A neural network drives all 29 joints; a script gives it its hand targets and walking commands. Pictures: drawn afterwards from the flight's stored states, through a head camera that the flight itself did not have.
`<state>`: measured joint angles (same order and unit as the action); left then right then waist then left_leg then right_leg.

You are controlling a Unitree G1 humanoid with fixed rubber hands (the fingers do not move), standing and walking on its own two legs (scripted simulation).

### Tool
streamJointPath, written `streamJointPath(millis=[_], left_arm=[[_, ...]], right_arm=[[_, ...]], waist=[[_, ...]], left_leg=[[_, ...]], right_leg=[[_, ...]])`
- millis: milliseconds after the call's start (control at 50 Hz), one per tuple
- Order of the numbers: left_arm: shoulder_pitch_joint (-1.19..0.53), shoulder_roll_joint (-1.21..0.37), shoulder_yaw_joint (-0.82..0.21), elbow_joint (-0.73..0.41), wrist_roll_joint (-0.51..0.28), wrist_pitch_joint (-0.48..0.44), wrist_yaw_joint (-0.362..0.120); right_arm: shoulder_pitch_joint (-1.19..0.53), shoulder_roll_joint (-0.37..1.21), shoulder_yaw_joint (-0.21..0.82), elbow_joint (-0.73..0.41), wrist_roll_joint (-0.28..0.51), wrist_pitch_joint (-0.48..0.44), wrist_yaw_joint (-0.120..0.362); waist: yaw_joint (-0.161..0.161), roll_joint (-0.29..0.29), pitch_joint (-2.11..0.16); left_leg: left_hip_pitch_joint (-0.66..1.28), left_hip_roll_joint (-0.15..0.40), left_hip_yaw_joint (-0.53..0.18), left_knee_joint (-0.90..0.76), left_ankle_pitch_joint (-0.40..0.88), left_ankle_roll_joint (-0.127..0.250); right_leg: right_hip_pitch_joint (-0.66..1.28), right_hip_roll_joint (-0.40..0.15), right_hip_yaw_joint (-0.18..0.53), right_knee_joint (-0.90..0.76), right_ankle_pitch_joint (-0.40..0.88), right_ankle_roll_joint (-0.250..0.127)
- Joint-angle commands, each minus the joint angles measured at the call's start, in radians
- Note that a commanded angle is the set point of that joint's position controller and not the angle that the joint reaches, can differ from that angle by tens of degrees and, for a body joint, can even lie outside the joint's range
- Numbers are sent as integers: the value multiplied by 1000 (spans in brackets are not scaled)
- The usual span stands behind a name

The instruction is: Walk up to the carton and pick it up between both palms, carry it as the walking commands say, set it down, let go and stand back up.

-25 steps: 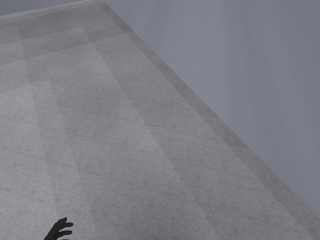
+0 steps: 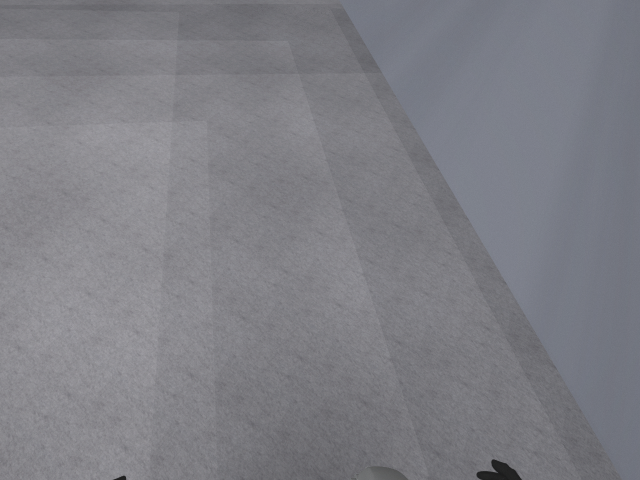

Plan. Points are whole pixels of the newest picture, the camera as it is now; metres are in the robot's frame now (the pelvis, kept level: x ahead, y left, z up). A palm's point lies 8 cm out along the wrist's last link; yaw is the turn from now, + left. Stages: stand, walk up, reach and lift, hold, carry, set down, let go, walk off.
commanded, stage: walk up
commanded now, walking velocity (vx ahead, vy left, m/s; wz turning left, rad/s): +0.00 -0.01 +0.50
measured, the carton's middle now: out of the picture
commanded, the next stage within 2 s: none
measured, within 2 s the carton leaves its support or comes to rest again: neither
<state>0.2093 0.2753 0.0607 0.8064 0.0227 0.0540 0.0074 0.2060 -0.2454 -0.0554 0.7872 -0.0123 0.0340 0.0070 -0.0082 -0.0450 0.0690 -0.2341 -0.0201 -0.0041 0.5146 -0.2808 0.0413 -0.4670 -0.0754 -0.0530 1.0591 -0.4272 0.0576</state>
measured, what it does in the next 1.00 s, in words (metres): steps to the left, turning left: right foot, then left foot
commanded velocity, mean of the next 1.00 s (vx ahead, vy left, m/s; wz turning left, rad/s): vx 0.30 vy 0.10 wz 0.50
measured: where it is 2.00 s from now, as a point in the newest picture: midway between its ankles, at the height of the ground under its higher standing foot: (144, 378)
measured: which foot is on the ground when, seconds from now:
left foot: down 0.00-0.26, up 0.28-0.82, down 0.84-1.00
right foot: up 0.00-0.24, down 0.26-0.84, up 0.86-1.00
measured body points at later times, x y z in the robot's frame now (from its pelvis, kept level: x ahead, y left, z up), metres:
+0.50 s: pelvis +0.01 -0.04 +0.01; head +0.03 -0.08 +0.46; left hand -0.02 +0.26 -0.09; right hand +0.21 -0.27 -0.12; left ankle -0.04 +0.12 -0.63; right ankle +0.03 -0.14 -0.74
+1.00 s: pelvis +0.12 +0.14 +0.00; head +0.13 +0.19 +0.45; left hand +0.08 +0.42 -0.14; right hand +0.30 -0.06 -0.12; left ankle +0.07 +0.23 -0.74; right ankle +0.15 -0.03 -0.64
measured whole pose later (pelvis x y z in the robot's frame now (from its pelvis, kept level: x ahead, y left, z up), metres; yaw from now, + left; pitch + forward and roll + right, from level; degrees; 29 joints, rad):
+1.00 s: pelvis +0.12 +0.14 +0.00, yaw +28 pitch +2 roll -1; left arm 0.23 0.28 0.04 0.83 0.04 -0.05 -0.03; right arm 0.26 -0.24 -0.03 0.90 -0.02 -0.05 0.03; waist -0.01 -0.05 0.04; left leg -0.27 -0.01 0.01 0.49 -0.25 0.03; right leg -0.49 -0.13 -0.03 1.18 -0.31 0.04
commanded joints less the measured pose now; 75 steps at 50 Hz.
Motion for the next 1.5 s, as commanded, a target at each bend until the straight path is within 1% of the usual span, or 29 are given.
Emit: streamJointPath(millis=[0,160,220,240,260,280,320,360,380,400,480,620,760,800,820,840,860,900,940,960,1060,1240,1280,1320,1340,1360,1380,1420,1480], left_arm=[[-31,74,1,-77,8,-1,-1],[-89,85,6,-111,-15,-7,21],[-18,74,3,-86,-16,-20,27],[51,109,17,-71,-12,-28,33],[101,195,42,-64,-2,-30,38],[105,238,38,-67,5,-26,35],[28,178,15,-68,6,-32,31],[-3,159,22,-55,10,-54,34],[88,207,47,-6,20,-59,37],[100,233,48,19,9,-60,52],[203,157,32,66,3,-101,45],[272,174,47,88,1,-109,27],[235,229,48,54,-1,-102,8],[222,198,38,53,-12,-94,-8],[237,144,16,39,-1,-92,-16],[176,60,-17,-38,11,-103,-29],[87,80,-12,-78,18,-110,-33],[23,68,-17,-63,10,-133,-33],[104,65,-15,-4,14,-126,-38],[119,64,-7,6,21,-113,-43],[-90,44,2,-42,22,-83,-55],[-360,14,-10,-111,-3,-96,-67],[-293,26,-8,-95,-2,-113,-55],[-34,72,25,3,1,-125,-32],[136,147,53,55,18,-134,-18],[268,263,81,77,33,-127,2],[307,289,67,104,25,-112,10],[145,179,34,87,11,-114,16],[44,75,13,87,-1,-133,3]], right_arm=[[-36,-176,-36,-62,10,-20,-13],[50,-217,-57,-47,-15,-4,-4],[22,-213,-58,-42,-12,4,3],[13,-184,-49,-49,-11,-1,5],[15,-109,-27,-74,-7,-9,10],[-16,-112,-25,-94,-14,-3,7],[-32,-139,-43,-81,-19,14,18],[-6,-142,-51,-58,-26,22,45],[-57,-175,-40,-88,-29,25,85],[-107,-182,-46,-102,-41,27,112],[-111,-113,-25,-59,-47,17,123],[-242,-67,11,-55,-19,8,127],[-257,-66,41,-72,-17,-14,107],[-72,-96,17,-2,-32,-36,78],[88,-177,-22,59,-37,-55,58],[237,-320,-74,77,-37,-68,32],[287,-374,-89,86,-11,-68,16],[163,-242,-38,71,-6,-83,9],[55,-166,-13,56,-1,-102,12],[68,-156,-5,64,4,-112,11],[213,-130,10,125,1,-128,-1],[365,-133,-10,214,-13,-121,-17],[367,-133,2,246,-9,-113,-19],[349,-121,15,252,0,-116,-15],[313,-95,28,224,2,-126,-14],[369,-24,56,215,10,-127,-12],[332,-94,17,207,5,-116,-13],[262,-91,-6,192,-6,-94,6],[222,-36,-2,168,-34,-52,43]], waist=[[-13,230,-34],[-38,213,-107],[10,188,-117],[46,119,-141],[78,-179,-141],[79,-211,-147],[35,-72,-67],[21,-89,-47],[56,-69,-112],[45,-53,-47],[37,-75,-4],[57,-154,74],[22,-195,56],[-26,-135,-77],[-75,66,-194],[-132,417,-233],[-125,404,-201],[-60,244,-89],[-13,194,-88],[-2,210,-104],[-35,165,-22],[-103,208,36],[-84,265,-16],[14,133,-154],[87,22,-230],[102,-255,-331],[80,-81,-390],[27,-23,-215],[-18,-138,-52]], left_leg=[[54,201,-220,-150,541,87],[69,215,-354,-137,410,116],[-43,156,-332,-64,325,79],[-163,105,-298,23,226,41],[-345,-33,-141,256,-83,-26],[-369,-16,-58,466,-337,-74],[-342,32,-82,604,-273,-100],[-363,38,-56,653,-183,-121],[-456,45,-77,723,-126,-113],[-543,52,-118,740,-67,-120],[-511,76,-74,699,117,-108],[-466,101,-21,435,134,-128],[-201,84,94,104,-17,-91],[31,42,143,38,-39,-49],[275,41,60,4,-88,3],[419,334,-486,-213,-413,92],[423,460,-757,-363,-500,133],[288,344,-542,-311,-152,97],[187,226,-333,-261,102,63],[170,223,-302,-248,229,72],[177,256,-261,-298,423,110],[278,254,-199,-288,550,97],[247,169,-114,-185,654,62],[67,114,-94,119,683,47],[-141,80,-109,340,442,30],[-427,-48,-54,625,-172,-22],[-411,39,-136,793,-223,-40],[-396,99,-128,820,-89,-69],[-324,124,-58,756,27,-75]], right_leg=[[-43,12,30,-38,28,-20],[80,48,12,-355,28,-27],[282,55,-15,-601,139,-40],[433,-29,65,-675,168,-58],[534,-266,315,-795,217,-108],[450,-423,413,-813,298,-185],[338,-325,278,-793,341,-180],[314,-260,181,-788,292,-160],[389,-300,301,-881,-219,-132],[403,-342,345,-898,-262,-89],[415,-278,158,-866,17,-41],[387,-298,48,-930,42,-73],[335,-328,-100,-877,67,-85],[311,-242,-201,-640,118,-75],[183,-158,-237,-294,174,-67],[-181,-29,-187,87,-128,-25],[-382,-13,-10,256,-178,-41],[-378,-90,85,236,46,-53],[-228,-84,86,150,148,-27],[-181,-71,72,136,165,-12],[-212,-56,38,-71,270,27],[-152,-7,-43,-417,324,11],[20,17,-72,-490,260,-5],[425,30,-96,-544,320,-51],[646,-101,65,-542,306,-80],[817,-472,560,-682,375,-177],[749,-500,651,-692,365,-188],[513,-394,440,-722,432,-177],[250,-286,196,-823,330,-135]])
